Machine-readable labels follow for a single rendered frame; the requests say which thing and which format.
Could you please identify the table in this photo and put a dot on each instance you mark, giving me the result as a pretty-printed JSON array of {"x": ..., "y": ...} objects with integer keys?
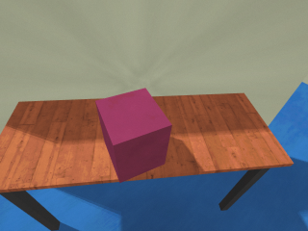
[{"x": 59, "y": 143}]

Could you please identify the carton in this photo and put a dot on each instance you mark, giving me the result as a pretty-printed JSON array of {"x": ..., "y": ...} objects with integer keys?
[{"x": 136, "y": 132}]

